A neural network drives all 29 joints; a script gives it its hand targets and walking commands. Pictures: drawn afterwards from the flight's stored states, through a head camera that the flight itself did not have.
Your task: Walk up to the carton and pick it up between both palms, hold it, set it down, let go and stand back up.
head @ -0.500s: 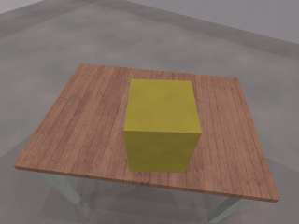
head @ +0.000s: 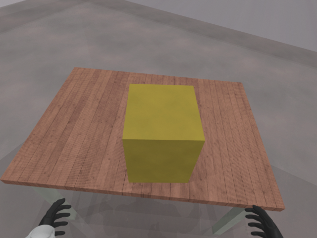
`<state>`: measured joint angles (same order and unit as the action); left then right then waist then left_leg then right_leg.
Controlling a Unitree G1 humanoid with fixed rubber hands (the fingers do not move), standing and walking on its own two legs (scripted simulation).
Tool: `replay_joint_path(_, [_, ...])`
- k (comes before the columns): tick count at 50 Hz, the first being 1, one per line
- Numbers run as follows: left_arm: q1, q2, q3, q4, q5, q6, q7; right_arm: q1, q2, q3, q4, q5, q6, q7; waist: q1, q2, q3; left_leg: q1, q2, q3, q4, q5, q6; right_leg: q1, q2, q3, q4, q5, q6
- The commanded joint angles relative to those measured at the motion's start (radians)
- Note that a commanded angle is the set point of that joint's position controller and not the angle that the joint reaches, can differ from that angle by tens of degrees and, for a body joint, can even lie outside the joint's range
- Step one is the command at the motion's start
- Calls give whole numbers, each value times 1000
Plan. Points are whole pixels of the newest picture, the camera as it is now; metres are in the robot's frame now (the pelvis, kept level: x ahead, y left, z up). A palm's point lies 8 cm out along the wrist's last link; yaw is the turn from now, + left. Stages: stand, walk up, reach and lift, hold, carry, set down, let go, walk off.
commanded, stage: reach and lift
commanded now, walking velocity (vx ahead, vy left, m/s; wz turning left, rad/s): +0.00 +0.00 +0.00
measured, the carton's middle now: (160, 135) +0.43 -0.03 -0.03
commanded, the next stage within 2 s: none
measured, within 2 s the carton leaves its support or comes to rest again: neither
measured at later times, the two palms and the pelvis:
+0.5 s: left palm out of the picture +0.16 +0.26 -0.05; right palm out of the picture +0.14 -0.23 -0.05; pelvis -0.03 +0.02 +0.02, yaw +0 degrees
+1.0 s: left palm (56, 216) +0.20 +0.23 -0.02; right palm (244, 217) +0.18 -0.22 -0.03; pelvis +0.01 +0.01 +0.03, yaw +0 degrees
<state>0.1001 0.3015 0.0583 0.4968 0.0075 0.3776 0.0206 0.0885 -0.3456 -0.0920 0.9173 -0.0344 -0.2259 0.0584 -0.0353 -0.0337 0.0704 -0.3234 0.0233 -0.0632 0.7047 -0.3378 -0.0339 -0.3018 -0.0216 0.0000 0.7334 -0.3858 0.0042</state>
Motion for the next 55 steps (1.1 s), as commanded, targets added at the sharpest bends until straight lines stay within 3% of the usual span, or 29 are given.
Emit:
replay_joint_path(1, [5,121,87,-223,74,-84,14,33,-131,-29,-153,41,-71,-8,44,22,-183,255,-43,129,-180,351,-5,143,44,-37,-242,536,13])
replay_joint_path(8, [41,64,28,-274,20,-191,32,74,-77,-45,-194,54,-121,-1,37,44,-249,337,-42,134,-266,295,-5,151,58,-41,-319,375,-6])
replay_joint_path(16, [9,41,-56,-233,-47,-261,44,37,-45,-81,-258,20,-120,-10,28,31,-163,256,-43,156,-359,28,15,135,51,-42,-373,105,-29])
replay_joint_path(26, [-10,5,-107,-257,-104,-351,69,3,-9,-86,-358,51,-116,-4,28,41,-176,227,-37,156,-383,-21,10,152,49,-47,-384,38,-32])
replay_joint_path(35, [12,4,-96,-257,-112,-469,82,38,51,-56,-382,122,-140,-5,31,40,-174,251,-45,150,-382,66,-5,171,43,-17,-404,101,-14])
replay_joint_path(48, [181,-42,-153,-211,-155,-732,40,134,78,46,-376,243,-323,-31,25,23,-266,382,-42,107,-316,473,-48,215,76,-9,-407,421,4])
replay_joint_path(55, [161,-47,-167,-210,-172,-844,30,98,92,104,-399,271,-398,-36,44,11,-278,353,-38,103,-294,478,-46,206,78,5,-399,412,2])
